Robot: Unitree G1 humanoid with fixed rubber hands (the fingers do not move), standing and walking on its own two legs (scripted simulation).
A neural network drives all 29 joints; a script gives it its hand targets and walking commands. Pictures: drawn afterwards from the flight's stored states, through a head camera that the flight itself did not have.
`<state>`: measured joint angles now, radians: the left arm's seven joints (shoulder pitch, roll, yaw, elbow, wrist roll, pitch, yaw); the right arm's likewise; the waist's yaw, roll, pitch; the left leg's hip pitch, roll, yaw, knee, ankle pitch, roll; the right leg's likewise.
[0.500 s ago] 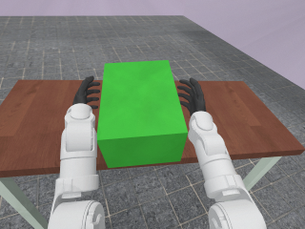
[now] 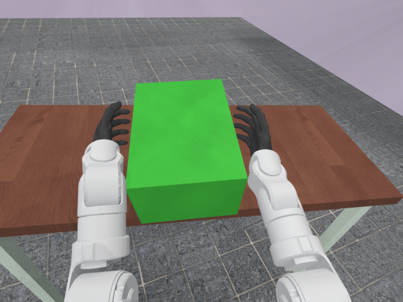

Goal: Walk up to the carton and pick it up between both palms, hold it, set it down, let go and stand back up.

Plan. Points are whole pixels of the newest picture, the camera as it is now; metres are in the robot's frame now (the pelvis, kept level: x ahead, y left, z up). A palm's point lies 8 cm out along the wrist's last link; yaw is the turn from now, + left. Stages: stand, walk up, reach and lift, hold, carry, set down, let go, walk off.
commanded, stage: hold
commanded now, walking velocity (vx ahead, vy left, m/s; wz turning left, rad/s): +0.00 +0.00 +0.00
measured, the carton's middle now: (184, 146) +0.41 +0.01 +0.12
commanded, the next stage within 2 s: none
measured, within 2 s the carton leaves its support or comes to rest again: neither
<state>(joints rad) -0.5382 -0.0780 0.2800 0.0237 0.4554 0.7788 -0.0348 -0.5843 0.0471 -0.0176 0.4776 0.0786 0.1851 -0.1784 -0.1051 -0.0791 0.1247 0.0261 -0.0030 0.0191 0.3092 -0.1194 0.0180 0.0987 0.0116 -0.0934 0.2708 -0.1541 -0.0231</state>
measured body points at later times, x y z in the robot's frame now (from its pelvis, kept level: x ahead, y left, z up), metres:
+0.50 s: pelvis +0.00 +0.00 +0.00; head -0.03 +0.03 +0.45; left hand +0.37 +0.15 +0.17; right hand +0.36 -0.14 +0.17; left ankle +0.05 +0.11 -0.75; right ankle +0.02 -0.10 -0.75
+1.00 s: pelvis +0.00 +0.00 +0.00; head -0.04 +0.03 +0.45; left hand +0.37 +0.16 +0.17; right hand +0.36 -0.13 +0.17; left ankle +0.05 +0.11 -0.75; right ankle +0.02 -0.10 -0.75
